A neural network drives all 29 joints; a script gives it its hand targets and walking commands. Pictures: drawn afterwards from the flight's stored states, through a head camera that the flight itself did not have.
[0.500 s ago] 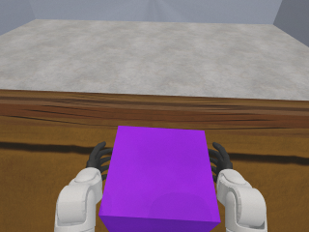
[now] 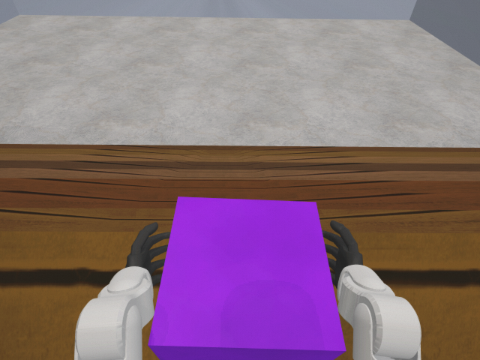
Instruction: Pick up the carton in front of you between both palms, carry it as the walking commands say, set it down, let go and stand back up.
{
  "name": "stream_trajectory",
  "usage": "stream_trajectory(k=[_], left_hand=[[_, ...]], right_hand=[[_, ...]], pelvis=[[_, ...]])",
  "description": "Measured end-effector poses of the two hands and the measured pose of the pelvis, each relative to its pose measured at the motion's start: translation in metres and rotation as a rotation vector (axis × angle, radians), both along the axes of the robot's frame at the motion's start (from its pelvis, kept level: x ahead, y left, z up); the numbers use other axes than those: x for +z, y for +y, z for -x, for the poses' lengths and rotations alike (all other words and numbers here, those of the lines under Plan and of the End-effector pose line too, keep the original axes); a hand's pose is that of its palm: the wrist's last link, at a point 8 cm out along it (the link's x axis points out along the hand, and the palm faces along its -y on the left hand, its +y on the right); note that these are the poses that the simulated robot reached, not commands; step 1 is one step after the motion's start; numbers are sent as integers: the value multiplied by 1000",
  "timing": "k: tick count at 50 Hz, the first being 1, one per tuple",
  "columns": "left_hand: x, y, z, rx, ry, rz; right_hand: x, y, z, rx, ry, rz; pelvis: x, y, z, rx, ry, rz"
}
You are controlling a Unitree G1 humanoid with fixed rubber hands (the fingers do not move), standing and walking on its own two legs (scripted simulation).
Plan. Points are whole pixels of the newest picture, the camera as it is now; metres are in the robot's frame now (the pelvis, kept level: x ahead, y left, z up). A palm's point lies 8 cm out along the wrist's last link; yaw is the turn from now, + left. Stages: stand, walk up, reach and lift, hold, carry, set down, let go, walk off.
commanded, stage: carry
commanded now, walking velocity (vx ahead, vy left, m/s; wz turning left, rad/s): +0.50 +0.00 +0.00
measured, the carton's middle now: (242, 296) +0.25 -0.01 +0.03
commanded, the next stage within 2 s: none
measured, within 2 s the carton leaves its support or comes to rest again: neither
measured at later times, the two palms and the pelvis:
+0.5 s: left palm (161, 143) +0.59 +0.15 +0.09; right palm (290, 137) +0.59 -0.15 +0.09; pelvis +0.35 +0.00 -0.01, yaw +1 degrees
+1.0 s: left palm (173, 78) +0.87 +0.14 +0.11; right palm (273, 77) +0.89 -0.16 +0.11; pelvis +0.56 -0.01 +0.00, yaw +2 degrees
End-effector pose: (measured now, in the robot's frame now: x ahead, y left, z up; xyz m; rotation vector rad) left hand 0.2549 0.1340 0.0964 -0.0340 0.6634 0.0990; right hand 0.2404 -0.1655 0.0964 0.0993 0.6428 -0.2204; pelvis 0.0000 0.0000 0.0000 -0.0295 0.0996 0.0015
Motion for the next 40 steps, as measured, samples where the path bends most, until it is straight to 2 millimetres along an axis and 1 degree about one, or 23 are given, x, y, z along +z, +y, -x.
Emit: stream_trajectory(k=[3,5,7,9,11,13,17,20,23,26,28,30,35,38,40], left_hand=[[-13,-6,-40,40,-31,3],[-24,-7,-62,70,-1,-3],[-32,-5,-78,103,55,2],[-33,-2,-93,132,99,5],[-28,0,-110,154,114,2],[-21,1,-134,162,104,-4],[-6,1,-193,142,53,-16],[-1,2,-242,113,15,-13],[-4,8,-294,88,-22,-2],[-12,18,-350,68,-56,10],[-17,23,-383,65,-32,24],[-18,26,-408,61,-4,29],[-9,24,-461,54,2,39],[-2,21,-493,70,-23,41],[4,18,-515,87,-53,41]], right_hand=[[-11,-6,-54,41,-31,4],[-20,-7,-87,73,0,1],[-26,-4,-113,107,56,9],[-27,-1,-136,138,98,15],[-25,1,-159,159,113,13],[-21,3,-183,166,103,6],[-12,2,-234,143,52,-7],[-8,2,-273,112,14,-5],[-6,7,-318,87,-23,6],[-10,17,-370,73,-55,24],[-12,23,-400,70,-32,36],[-11,25,-424,62,-4,34],[1,23,-475,46,1,31],[6,21,-510,46,-24,12],[9,18,-535,50,-54,-9]], pelvis=[[-18,-16,-48,17,-29,-7],[-20,-25,-75,26,-29,0],[-14,-30,-98,43,-25,-8],[-5,-34,-121,52,-23,-20],[4,-35,-145,50,-19,-33],[10,-34,-170,42,-12,-45],[13,-28,-225,30,-10,-55],[9,-20,-272,28,-17,-57],[-2,-10,-321,20,-27,-55],[-18,3,-370,9,-43,-52],[-18,8,-390,3,-43,-55],[-13,11,-405,-5,-43,-40],[0,11,-445,4,-37,-28],[1,6,-468,12,-47,-35],[-3,1,-484,16,-60,-49]])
